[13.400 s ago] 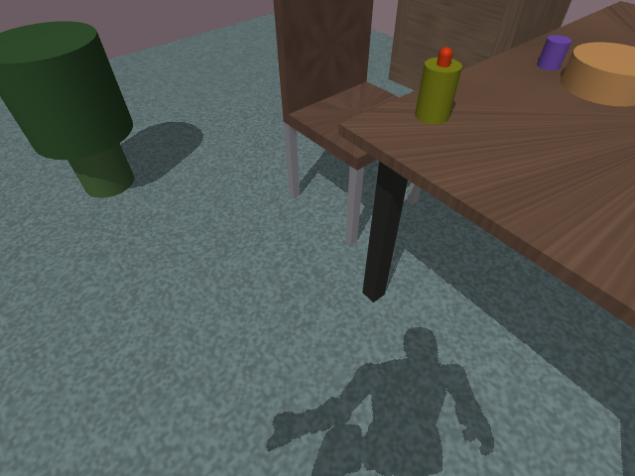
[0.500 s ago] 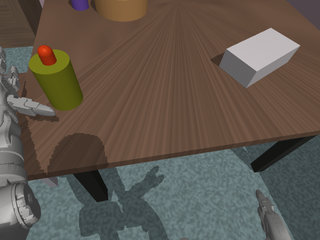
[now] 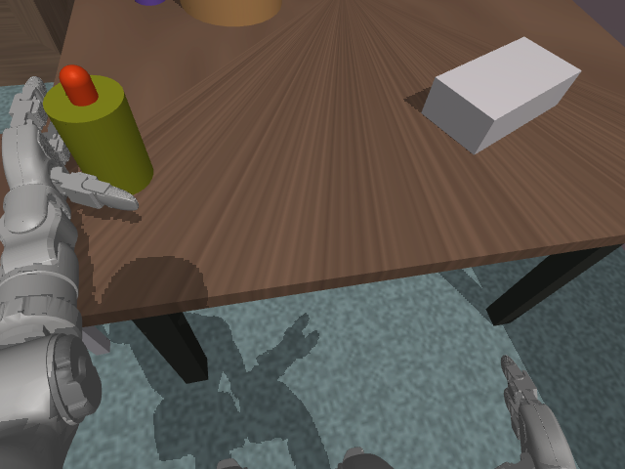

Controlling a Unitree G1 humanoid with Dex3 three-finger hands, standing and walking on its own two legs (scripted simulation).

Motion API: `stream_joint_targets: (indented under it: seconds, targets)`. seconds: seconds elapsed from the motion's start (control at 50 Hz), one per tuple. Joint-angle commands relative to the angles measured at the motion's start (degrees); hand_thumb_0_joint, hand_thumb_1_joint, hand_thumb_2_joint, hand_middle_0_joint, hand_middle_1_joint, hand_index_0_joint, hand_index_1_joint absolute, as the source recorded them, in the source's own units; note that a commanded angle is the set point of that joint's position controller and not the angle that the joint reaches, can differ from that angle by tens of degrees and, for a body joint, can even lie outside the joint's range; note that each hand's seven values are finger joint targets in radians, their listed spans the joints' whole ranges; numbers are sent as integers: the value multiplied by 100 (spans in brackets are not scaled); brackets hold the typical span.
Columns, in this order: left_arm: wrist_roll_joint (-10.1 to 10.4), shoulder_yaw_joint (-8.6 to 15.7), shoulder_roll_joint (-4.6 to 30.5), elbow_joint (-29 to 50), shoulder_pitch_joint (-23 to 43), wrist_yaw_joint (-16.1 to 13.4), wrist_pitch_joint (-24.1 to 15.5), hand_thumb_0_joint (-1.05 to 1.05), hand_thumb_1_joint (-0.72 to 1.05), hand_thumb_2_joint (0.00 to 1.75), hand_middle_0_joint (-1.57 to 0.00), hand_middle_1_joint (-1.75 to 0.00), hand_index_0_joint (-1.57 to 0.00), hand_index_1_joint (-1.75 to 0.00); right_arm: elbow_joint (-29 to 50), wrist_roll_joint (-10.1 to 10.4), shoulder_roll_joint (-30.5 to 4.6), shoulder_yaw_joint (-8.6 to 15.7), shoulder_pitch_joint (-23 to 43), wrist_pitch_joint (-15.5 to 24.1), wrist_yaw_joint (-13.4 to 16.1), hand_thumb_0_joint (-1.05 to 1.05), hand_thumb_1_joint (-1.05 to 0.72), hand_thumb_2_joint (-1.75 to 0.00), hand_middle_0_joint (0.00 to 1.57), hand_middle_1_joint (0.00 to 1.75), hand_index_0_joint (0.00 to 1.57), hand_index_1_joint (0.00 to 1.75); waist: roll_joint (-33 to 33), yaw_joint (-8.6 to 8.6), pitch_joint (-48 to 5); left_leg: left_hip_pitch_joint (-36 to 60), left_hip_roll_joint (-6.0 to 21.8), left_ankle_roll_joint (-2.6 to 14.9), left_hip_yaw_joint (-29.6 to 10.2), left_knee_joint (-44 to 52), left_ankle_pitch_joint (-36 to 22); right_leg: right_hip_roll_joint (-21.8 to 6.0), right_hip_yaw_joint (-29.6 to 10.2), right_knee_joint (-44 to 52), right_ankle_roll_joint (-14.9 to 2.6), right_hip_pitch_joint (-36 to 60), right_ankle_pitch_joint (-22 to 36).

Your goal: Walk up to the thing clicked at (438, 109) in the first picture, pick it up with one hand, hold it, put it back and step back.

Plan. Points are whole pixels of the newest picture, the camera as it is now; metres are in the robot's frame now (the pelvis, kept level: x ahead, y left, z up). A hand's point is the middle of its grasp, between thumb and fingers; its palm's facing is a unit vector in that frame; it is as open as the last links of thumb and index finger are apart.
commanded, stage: close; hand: left
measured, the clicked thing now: (99, 129) +0.56 +0.21 +0.11
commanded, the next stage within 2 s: settle in 0.76 s
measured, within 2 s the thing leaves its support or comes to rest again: leaves its support in 1.18 s
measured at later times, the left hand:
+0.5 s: hand (87, 139) +0.54 +0.23 +0.10, palm faces +0.20 -0.98 +0.01, open 15.2 cm
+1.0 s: hand (88, 153) +0.51 +0.22 +0.11, palm faces +0.18 -0.98 -0.01, open 11.5 cm
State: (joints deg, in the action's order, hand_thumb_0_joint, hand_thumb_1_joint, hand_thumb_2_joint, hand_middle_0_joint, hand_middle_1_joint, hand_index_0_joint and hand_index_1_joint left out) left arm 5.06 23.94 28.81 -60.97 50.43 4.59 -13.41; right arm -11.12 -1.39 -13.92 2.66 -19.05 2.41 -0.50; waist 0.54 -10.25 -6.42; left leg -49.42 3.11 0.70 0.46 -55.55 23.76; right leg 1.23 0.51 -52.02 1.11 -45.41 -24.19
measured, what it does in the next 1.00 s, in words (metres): stands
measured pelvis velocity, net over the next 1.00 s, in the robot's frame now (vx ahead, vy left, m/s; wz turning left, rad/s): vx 0.02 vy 0.00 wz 0.00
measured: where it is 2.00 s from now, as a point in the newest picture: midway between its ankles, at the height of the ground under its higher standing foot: outside the picture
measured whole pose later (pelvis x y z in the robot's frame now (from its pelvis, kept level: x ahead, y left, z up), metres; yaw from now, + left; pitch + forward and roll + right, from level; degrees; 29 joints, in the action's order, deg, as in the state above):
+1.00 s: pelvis +0.02 +0.00 +0.00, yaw +0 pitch +18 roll -3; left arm 5.3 22.4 27.0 -55.1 45.3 4.9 -11.9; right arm -9.0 -0.7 -13.0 1.8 -20.5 -0.5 -2.0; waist 1.4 -8.6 -8.5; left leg -48.5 3.1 0.8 0.6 -55.6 25.5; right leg 1.2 0.3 -51.5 1.4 -44.3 -25.6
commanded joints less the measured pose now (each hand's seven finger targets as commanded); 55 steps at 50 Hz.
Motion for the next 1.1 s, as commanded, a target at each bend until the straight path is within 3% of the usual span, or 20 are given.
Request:
stream_joint_targets:
  seconds: [0.0,0.04,0.08,0.14,0.18,0.28,0.32,0.34,0.52,0.6,0.64,0.7,0.78,0.82,0.84,0.9,0.96,0.98,1.04,1.08]
  targets:
    - [-37,278,1817,1173,2858,-122,-517,0,-61,1,-31,-15,-33,-14,1321,29,-850,418,120,308,113,0,53,-4,5,5,5,5,494,34,-2977,1968,-79,84,-192,547,-1881,73,38,521,-163,1030,1889]
    - [-1,358,1816,1000,2831,-127,-560,0,-61,3,-34,-18,-35,-17,1222,31,-966,543,41,305,124,0,53,-4,5,5,5,5,498,-18,-2723,1886,-82,79,-199,591,-1601,83,37,550,-165,852,1647]
    - [-60,326,1871,883,2920,-108,-583,0,-61,5,-39,-22,-40,-21,1251,37,-819,374,33,312,94,0,53,-4,5,5,5,5,644,-59,-2565,1861,-94,84,-162,566,-1514,83,22,572,-169,661,1554]
    - [-142,82,1446,594,2912,-86,-532,0,-61,6,-40,-22,-41,-21,1362,15,-791,364,5,321,59,0,52,-5,5,5,5,5,645,-217,-2497,1941,-73,83,-162,510,-1614,106,36,521,-183,384,1604]
    - [-162,160,1686,735,3177,-70,-559,0,-58,7,-40,-22,-41,-22,1289,-11,-830,392,-124,301,40,0,53,-4,5,5,5,5,929,-187,-2707,2175,-42,23,-205,482,-1818,123,73,483,-218,248,1592]
    - [-210,93,1762,672,3311,-41,-509,0,-57,14,-46,-28,-46,-28,1279,-37,-862,396,-154,281,22,0,52,-5,5,5,5,5,1056,-266,-2947,2200,-27,36,-221,304,-2222,121,65,389,-200,289,1933]
    - [-209,224,2017,802,3332,-37,-542,0,-55,15,-48,-30,-48,-30,1298,-28,-846,356,-48,253,-6,0,52,-5,5,5,5,5,1142,-176,-3035,2055,-44,51,-209,283,-2171,106,43,363,-205,370,1908]
    - [-194,289,2066,696,3251,-32,-539,0,-55,17,-49,-32,-50,-32,1449,-25,-995,521,22,253,14,0,52,-5,5,5,5,5,1059,-186,-3063,2136,-29,28,-230,310,-2107,128,80,366,-213,368,1824]
    - [-106,-90,1504,1172,3258,38,-546,0,-35,43,-76,-61,-77,-61,1366,-17,-801,325,-147,192,1,0,51,-5,5,5,5,5,1360,-136,-3363,2602,67,-74,-336,348,-2693,195,197,280,-270,257,1894]
    - [-70,156,1620,886,2549,-35,-387,0,-26,56,-92,-77,-93,-77,1275,5,-996,502,-240,140,-9,0,51,-5,5,5,5,5,978,-91,-3079,2325,38,-5,-293,313,-2693,184,173,322,-223,398,2069]
    - [-34,-47,1210,1081,2469,-23,-377,0,-25,60,-96,-83,-97,-82,1352,9,-809,377,-180,125,-40,0,51,-5,5,5,5,5,991,-99,-2975,2226,20,5,-255,326,-2726,164,156,305,-215,490,2232]
    - [-4,59,1267,1167,2208,-8,-380,0,-18,68,-103,-91,-105,-90,1248,32,-826,422,-270,78,-60,0,52,-5,5,5,5,5,821,-7,-2818,2193,15,27,-236,361,-2657,163,147,375,-199,471,2148]
    - [66,-35,1107,1348,1940,62,-351,0,-9,92,-121,-113,-122,-113,1295,93,-640,221,-134,55,-91,0,52,-5,5,5,5,5,747,127,-2844,2123,-29,57,-175,364,-2754,120,91,378,-163,762,2417]
    - [122,-5,1069,1489,1848,88,-330,0,-5,105,-129,-125,-130,-126,1087,87,-747,381,-222,42,-83,0,52,-5,5,5,5,5,847,149,-2748,2237,4,-1,-221,437,-2779,136,140,350,-203,650,2233]
    - [114,43,1300,1811,2050,79,-354,0,0,113,-133,-132,-134,-132,1062,83,-765,363,-312,20,-90,0,52,-5,5,5,5,5,993,164,-2943,2351,-13,15,-198,418,-2807,120,112,396,-187,697,2280]
    - [142,-25,1181,1724,1970,60,-249,0,8,117,-125,-129,-125,-131,1001,108,-921,565,-328,-9,-52,0,52,-6,5,5,5,5,935,101,-2860,2523,-5,8,-193,429,-2834,114,96,438,-175,665,2282]
    - [145,-100,1185,2321,2487,47,-257,0,1,118,-127,-132,-127,-134,1222,110,-784,413,-218,24,-26,0,52,-6,5,5,5,5,895,97,-3230,2868,25,1,-217,437,-3161,105,104,431,-164,849,2529]
    - [187,-98,1170,2351,2470,57,-250,0,-2,119,-126,-132,-126,-135,1226,135,-644,250,-95,30,-17,0,52,-6,5,5,5,5,890,194,-3120,2798,-1,7,-199,465,-3092,99,93,467,-158,912,2489]
    - [262,-49,1240,2019,2425,-29,-171,0,-7,123,-127,-136,-127,-139,831,154,-887,508,-95,0,75,0,51,-6,5,5,5,5,659,189,-2796,2472,-65,72,-151,617,-2478,68,21,581,-138,1080,2337]
    - [325,55,1494,2717,3014,-102,-219,0,-8,122,-127,-136,-127,-138,928,162,-853,465,43,27,115,0,52,-6,5,5,5,5,908,269,-3129,2732,-91,52,-114,645,-2386,55,11,632,-136,1208,2248]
